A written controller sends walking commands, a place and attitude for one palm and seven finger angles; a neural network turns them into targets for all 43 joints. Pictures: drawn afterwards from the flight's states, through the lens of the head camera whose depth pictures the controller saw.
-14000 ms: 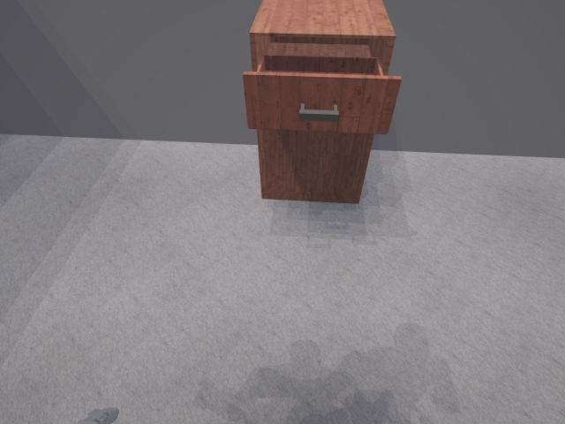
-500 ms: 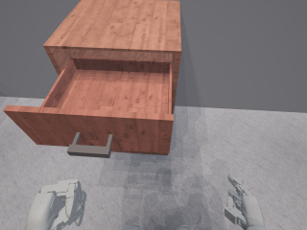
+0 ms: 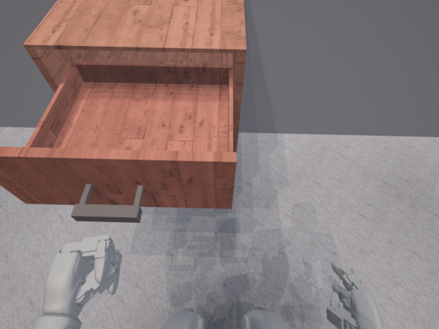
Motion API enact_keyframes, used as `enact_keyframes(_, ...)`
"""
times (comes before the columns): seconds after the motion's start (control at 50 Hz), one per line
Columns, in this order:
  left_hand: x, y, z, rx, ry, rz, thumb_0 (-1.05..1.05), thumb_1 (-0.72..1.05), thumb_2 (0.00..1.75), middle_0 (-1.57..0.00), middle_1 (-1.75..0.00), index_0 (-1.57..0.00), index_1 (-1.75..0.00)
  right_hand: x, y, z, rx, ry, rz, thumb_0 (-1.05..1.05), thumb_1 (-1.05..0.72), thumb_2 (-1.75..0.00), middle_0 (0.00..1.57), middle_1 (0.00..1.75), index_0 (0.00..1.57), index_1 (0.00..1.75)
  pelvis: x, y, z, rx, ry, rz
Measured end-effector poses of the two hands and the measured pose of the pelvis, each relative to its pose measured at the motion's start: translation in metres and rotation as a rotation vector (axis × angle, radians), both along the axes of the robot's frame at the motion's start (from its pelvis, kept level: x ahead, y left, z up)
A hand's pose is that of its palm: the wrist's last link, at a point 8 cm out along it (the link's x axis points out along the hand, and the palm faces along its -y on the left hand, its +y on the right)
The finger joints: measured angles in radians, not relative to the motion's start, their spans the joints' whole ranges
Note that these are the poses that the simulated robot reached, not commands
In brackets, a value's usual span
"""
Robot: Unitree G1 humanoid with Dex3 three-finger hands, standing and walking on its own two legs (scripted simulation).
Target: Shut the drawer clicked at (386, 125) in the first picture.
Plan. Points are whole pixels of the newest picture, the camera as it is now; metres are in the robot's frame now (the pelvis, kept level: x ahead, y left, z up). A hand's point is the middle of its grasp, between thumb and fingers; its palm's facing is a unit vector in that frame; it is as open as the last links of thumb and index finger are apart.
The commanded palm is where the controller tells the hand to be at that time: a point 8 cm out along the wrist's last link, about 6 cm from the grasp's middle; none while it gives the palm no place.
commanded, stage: bring the fist close to the handle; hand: left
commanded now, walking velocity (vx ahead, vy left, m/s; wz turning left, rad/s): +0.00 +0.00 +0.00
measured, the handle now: (110, 201) +0.33 +0.22 +0.02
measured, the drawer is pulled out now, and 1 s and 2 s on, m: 0.30 0.30 0.19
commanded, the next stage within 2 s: push the drawer shut in 0.64 s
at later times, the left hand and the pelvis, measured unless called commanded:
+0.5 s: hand (121, 263) +0.23 +0.17 +0.02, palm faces -0.01 -1.00 -0.02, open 3.3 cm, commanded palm +0.21 +0.23 +0.02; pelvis -0.01 +0.02 -0.02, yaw -1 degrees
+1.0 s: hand (124, 247) +0.26 +0.18 +0.01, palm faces -0.02 -1.00 -0.03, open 3.3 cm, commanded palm +0.24 +0.23 +0.02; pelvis -0.01 +0.03 -0.02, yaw +0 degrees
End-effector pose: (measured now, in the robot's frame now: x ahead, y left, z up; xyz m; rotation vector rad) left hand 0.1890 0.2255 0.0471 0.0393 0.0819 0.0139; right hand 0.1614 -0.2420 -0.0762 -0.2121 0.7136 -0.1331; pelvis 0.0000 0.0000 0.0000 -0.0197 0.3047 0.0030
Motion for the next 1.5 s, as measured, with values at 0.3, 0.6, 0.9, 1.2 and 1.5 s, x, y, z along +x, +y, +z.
enact_keyframes(0.3, 0.019, 0.001, -0.029, -0.014, -0.024, -0.012, 0.02, 0.90, 0.90, -1.40, -1.60, -1.40, -1.60, 0.009, 0.026, -0.022, 0.010, 0.018, 0.059, 0.02, -0.90, -0.90, 0.20, 0.30, 0.21, 0.30, -0.007, 0.014, -0.021, -0.012, 0.048, -0.002)
enact_keyframes(0.6, 0.016, 0.004, -0.028, -0.021, -0.008, -0.014, 0.01, 0.90, 0.90, -1.40, -1.60, -1.40, -1.60, -0.005, 0.036, -0.021, 0.010, 0.060, 0.047, 0.02, -0.90, -0.90, 0.20, 0.30, 0.21, 0.30, -0.010, 0.024, -0.020, -0.021, 0.046, -0.004)
enact_keyframes(0.9, 0.031, 0.005, -0.034, -0.006, -0.036, -0.026, 0.01, 0.90, 0.90, -1.40, -1.60, -1.41, -1.60, -0.002, 0.035, -0.023, -0.017, 0.061, 0.060, 0.02, -0.90, -0.90, 0.20, 0.30, 0.21, 0.30, -0.013, 0.026, -0.024, -0.030, 0.053, 0.004)
enact_keyframes(1.2, 0.054, 0.003, -0.033, -0.007, -0.039, -0.015, -0.03, 0.88, 0.96, -1.40, -1.60, -1.40, -1.60, -0.013, 0.033, -0.031, -0.011, 0.135, 0.064, 0.01, -0.90, -0.90, 0.20, 0.30, 0.21, 0.30, -0.013, 0.024, -0.020, -0.024, 0.054, 0.012)
enact_keyframes(1.5, 0.094, 0.004, -0.032, 0.005, -0.046, -0.022, -0.02, 0.86, 0.96, -1.40, -1.60, -1.40, -1.60, -0.028, 0.021, -0.033, -0.019, 0.165, 0.029, 0.01, -0.90, -0.90, 0.20, 0.30, 0.21, 0.30, -0.022, 0.018, -0.018, -0.020, 0.048, 0.010)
